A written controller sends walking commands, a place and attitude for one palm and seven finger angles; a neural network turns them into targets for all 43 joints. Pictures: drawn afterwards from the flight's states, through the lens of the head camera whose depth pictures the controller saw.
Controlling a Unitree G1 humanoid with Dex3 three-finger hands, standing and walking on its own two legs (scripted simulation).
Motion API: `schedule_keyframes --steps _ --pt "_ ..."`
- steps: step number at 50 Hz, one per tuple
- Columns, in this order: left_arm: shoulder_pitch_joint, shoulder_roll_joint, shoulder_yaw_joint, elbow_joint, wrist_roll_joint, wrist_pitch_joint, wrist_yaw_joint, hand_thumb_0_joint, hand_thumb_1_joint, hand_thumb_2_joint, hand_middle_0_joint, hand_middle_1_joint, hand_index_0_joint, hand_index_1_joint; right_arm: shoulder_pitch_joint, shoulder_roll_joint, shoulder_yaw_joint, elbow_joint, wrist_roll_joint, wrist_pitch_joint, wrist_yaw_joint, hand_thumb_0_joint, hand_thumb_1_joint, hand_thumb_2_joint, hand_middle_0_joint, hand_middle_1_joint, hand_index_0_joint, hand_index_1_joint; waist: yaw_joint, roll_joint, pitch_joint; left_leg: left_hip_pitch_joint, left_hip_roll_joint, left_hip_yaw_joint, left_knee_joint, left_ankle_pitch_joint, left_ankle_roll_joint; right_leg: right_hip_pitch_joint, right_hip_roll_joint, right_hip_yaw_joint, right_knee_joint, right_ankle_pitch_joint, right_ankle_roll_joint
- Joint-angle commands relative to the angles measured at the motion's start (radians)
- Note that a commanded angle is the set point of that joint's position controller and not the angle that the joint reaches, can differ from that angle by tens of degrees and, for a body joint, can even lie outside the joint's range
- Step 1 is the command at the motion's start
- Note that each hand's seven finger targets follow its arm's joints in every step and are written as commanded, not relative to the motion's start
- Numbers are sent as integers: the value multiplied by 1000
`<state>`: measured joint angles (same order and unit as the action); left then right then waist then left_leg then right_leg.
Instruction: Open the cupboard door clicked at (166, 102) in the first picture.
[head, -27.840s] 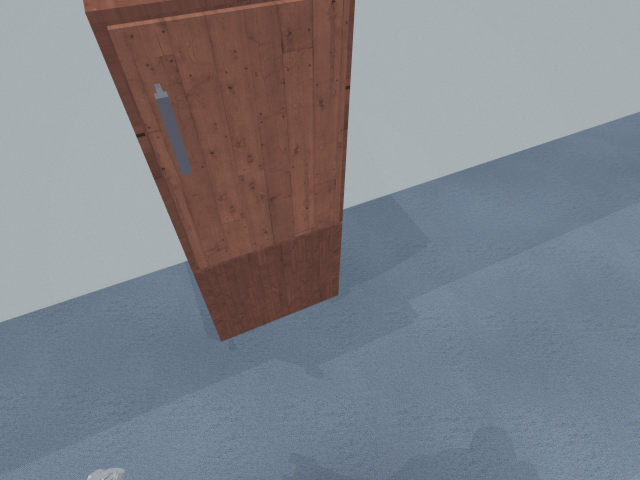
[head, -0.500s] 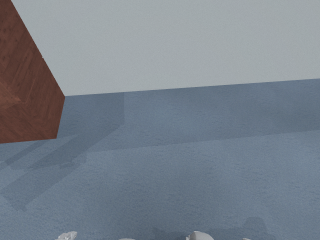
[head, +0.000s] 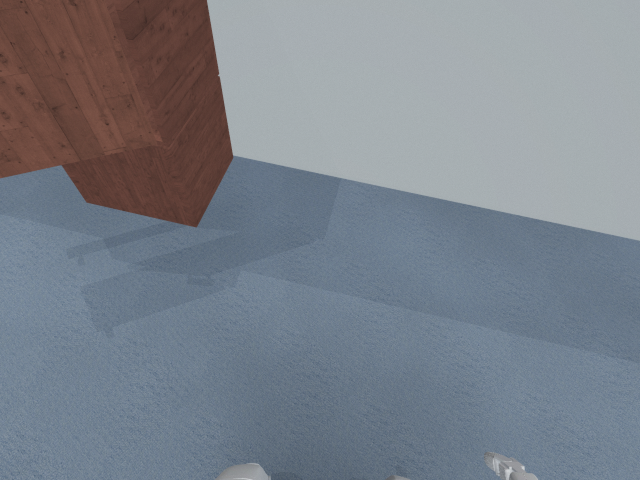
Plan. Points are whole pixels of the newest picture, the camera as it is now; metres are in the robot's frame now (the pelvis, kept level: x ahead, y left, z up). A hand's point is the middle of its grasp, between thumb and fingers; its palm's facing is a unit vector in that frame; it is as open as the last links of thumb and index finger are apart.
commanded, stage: turn to face it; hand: left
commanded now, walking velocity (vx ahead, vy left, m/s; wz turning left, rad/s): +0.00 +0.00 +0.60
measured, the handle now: out of the picture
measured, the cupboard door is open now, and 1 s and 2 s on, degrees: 36 36 36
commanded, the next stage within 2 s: take the last steps up to it in 0.66 s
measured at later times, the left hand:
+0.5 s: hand out of the picture +0.04 +0.17 -0.14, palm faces +0.30 -0.92 -0.27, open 7.4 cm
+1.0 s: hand out of the picture +0.00 +0.18 -0.15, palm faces +0.51 -0.82 -0.26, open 7.4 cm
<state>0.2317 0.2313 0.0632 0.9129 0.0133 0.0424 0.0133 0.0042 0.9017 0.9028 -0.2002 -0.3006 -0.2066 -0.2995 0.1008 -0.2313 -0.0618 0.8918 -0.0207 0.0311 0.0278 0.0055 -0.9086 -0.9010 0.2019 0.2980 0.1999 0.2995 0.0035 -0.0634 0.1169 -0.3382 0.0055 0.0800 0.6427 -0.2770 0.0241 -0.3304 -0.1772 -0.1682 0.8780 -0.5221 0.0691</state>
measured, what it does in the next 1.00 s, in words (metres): steps on the spot, turning left: right foot, then left foot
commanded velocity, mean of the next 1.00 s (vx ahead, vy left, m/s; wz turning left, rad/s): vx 0.08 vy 0.04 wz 0.38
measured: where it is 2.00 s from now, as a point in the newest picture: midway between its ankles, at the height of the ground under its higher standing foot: (214, 430)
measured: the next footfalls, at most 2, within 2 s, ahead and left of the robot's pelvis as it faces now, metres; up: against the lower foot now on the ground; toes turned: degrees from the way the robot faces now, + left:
right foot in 0.32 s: +0.07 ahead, -0.16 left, +0.00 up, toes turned +8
left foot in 0.64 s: +0.03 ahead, +0.11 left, +0.00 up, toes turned +24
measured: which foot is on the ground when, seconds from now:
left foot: down 0.00-0.32, up 0.34-0.62, down 0.64-0.94, up 0.96-1.00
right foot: up 0.00-0.30, down 0.32-0.64, up 0.66-0.92, down 0.94-1.00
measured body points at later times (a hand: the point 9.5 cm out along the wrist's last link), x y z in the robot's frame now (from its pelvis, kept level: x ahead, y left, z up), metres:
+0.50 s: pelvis +0.03 -0.04 +0.02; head +0.07 -0.04 +0.46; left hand +0.03 +0.22 -0.12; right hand +0.18 -0.27 -0.13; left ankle -0.02 +0.08 -0.66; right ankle +0.03 -0.16 -0.72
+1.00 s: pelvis +0.05 -0.02 +0.01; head +0.08 -0.03 +0.46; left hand -0.03 +0.22 -0.13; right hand +0.22 -0.21 -0.15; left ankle -0.01 +0.09 -0.69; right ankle +0.08 -0.14 -0.72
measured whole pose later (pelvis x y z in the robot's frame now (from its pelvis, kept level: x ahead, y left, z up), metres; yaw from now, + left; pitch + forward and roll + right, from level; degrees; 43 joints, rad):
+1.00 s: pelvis +0.05 -0.02 +0.01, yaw +27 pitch +0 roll +1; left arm 0.26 0.19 0.06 0.96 0.03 -0.01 0.00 0.00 0.91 0.90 -0.20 -0.30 -0.20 -0.30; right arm 0.20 -0.21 -0.05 0.99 -0.02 0.05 0.01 0.00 -0.90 -0.90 0.21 0.30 0.20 0.30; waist 0.03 0.03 0.05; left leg -0.39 -0.02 -0.02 0.83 -0.45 0.00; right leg -0.22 -0.07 -0.10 0.58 -0.35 0.01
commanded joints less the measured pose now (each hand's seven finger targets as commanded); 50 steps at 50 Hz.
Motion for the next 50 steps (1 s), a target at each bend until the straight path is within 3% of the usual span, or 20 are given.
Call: schedule_keyframes --steps 1,5,13,14,16,18,21,25,28,30,31,32,33,39,42,45,46,47,48,50 --pt "-113 97 31 -118 1 -13 6 0 900 900 -200 -300 -200 -300 117 -230 -59 -37 -5 -11 -43 0 -900 -900 200 300 200 300 -68 288 -170 195 317 -405 -297 365 177 -266 38 178 311 0 13" --pt "-54 82 31 -83 3 -10 -7 0 900 900 -200 -300 -200 -300 51 -194 -44 -47 -6 -20 -43 0 -900 -900 200 300 200 300 -15 206 -152 137 224 -312 -304 306 130 -167 78 160 154 90 14" --pt "11 91 30 -88 -3 -31 2 0 900 900 -200 -300 -200 -300 24 -193 -60 -54 -1 -1 -35 0 -900 -900 200 300 200 300 15 223 -178 31 156 -381 -203 307 93 138 169 117 -321 217 -5" --pt "59 118 37 -80 -1 -41 8 0 900 900 -200 -300 -200 -300 9 -170 -57 -63 5 -1 -32 0 -900 -900 200 300 200 300 43 164 -189 -45 112 -360 -135 229 53 257 123 152 -473 290 -16" --pt "76 252 54 -84 20 -51 18 0 900 900 -200 -300 -200 -300 9 -91 -45 -98 12 -3 -20 0 -900 -900 200 300 200 300 58 -240 -161 -271 -84 -119 317 -343 -61 294 -315 536 -627 408 -204" --pt "4 178 41 -96 11 -52 28 0 900 900 -200 -300 -200 -300 13 -102 -53 -70 5 15 -17 0 -900 -900 200 300 200 300 12 -189 -128 -265 -9 -158 559 -268 -60 196 -245 433 -573 526 -226" --pt "-28 132 24 -98 12 -59 23 0 900 900 -200 -300 -200 -300 7 -70 -31 -44 8 19 -4 0 -900 -900 200 300 200 300 -6 -155 -108 -231 17 -91 494 -183 -84 217 -143 197 -509 764 -185" --pt "61 172 38 -53 18 -59 22 0 900 900 -200 -300 -200 -300 -54 -30 -10 -43 14 9 -1 0 -900 -900 200 300 200 300 41 -138 -125 -130 -5 -10 199 -197 -78 287 -154 154 -453 904 -180" --pt "72 184 41 -26 18 -56 17 0 900 900 -200 -300 -200 -300 -25 -31 -5 -32 16 0 -6 0 -900 -900 200 300 200 300 28 -162 -135 -26 -23 18 11 -120 -65 268 -143 136 -404 883 -155" --pt "42 173 42 -26 2 -51 14 0 900 900 -200 -300 -200 -300 61 -71 -11 -1 9 -12 -11 0 -900 -900 200 300 200 300 -27 -80 -164 177 -7 7 -212 98 -43 162 -113 85 -283 759 -93" --pt "58 124 36 -44 -6 -44 9 0 900 900 -200 -300 -200 -300 106 -162 -30 4 -2 -24 -17 0 -900 -900 200 300 200 300 -45 149 -222 337 182 -214 -246 354 32 -9 -24 19 -116 472 -28" --pt "34 63 11 -73 -9 -36 7 0 900 900 -200 -300 -200 -300 166 -246 -48 12 -3 -18 -26 0 -900 -900 200 300 200 300 -72 371 -231 356 393 -445 -276 679 177 -148 66 43 57 -124 11" --pt "-12 81 10 -85 2 -22 14 0 900 900 -200 -300 -200 -300 179 -242 -44 19 -5 -12 -33 0 -900 -900 200 300 200 300 -81 258 -214 277 407 -429 -271 537 219 -132 66 122 162 -152 -6" --pt "8 40 11 -1 0 -16 -5 0 900 900 -200 -300 -200 -300 62 -147 -15 7 -7 -28 -59 0 -900 -900 200 300 200 300 -10 200 -168 186 242 -262 -299 406 153 -92 92 143 86 34 -14" --pt "11 29 9 -2 5 -27 -15 0 900 900 -200 -300 -200 -300 77 -152 -18 21 -8 -24 -49 0 -900 -900 200 300 200 300 -12 235 -158 137 208 -279 -323 111 142 -1 133 89 -95 33 -25" --pt "128 41 19 37 10 -50 -23 0 900 900 -200 -300 -200 -300 39 -143 -24 16 1 -19 -40 0 -900 -900 200 300 200 300 47 172 -117 -44 127 -255 -241 -183 88 244 153 55 -395 168 -37" --pt "185 92 32 51 20 -60 -17 0 900 900 -200 -300 -200 -300 32 -99 -20 5 9 -21 -33 0 -900 -900 200 300 200 300 81 14 -88 -210 35 -171 -77 -271 37 369 39 187 -533 55 -67" --pt "235 192 55 53 29 -65 -6 0 900 900 -200 -300 -200 -300 4 -37 -9 -37 12 -24 -22 0 -900 -900 200 300 200 300 115 -290 -51 -414 -67 -45 206 -331 -25 423 -251 580 -724 -156 -175" --pt "239 212 51 43 15 -62 -1 0 900 900 -200 -300 -200 -300 -83 -95 -14 -70 -5 -19 -10 0 -900 -900 200 300 200 300 127 -148 6 -417 -10 -116 390 -295 -27 289 -357 665 -796 -204 -237" --pt "131 145 33 38 13 -86 4 0 900 900 -200 -300 -200 -300 -69 -90 -25 -39 -6 -13 -1 0 -900 -900 200 300 200 300 54 -160 75 -429 58 -166 528 -99 -37 178 -274 549 -781 -115 -203"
